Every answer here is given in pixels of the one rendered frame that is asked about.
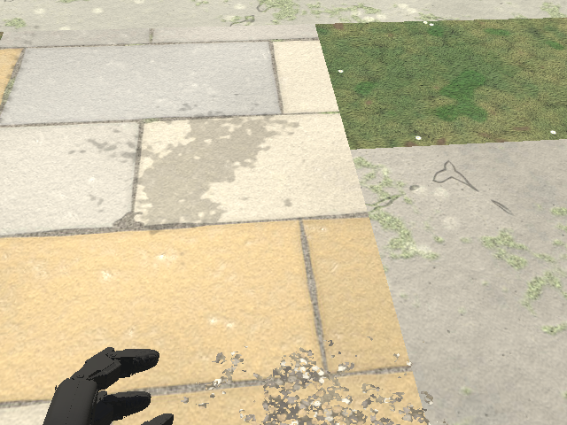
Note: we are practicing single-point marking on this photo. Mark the left robot hand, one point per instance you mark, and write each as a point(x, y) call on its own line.
point(79, 401)

